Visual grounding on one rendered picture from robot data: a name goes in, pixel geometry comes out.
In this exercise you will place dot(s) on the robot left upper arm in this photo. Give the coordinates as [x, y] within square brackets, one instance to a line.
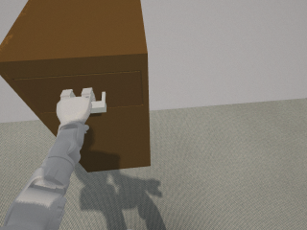
[37, 210]

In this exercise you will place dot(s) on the left robot hand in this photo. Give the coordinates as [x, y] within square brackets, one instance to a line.
[75, 109]

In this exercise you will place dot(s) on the robot left forearm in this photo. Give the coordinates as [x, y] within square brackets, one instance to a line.
[54, 173]

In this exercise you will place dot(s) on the cabinet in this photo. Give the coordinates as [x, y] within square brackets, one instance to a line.
[73, 37]

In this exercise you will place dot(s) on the handle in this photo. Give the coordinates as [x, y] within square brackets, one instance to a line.
[99, 106]

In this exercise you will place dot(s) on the drawer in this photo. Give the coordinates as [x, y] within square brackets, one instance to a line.
[123, 88]

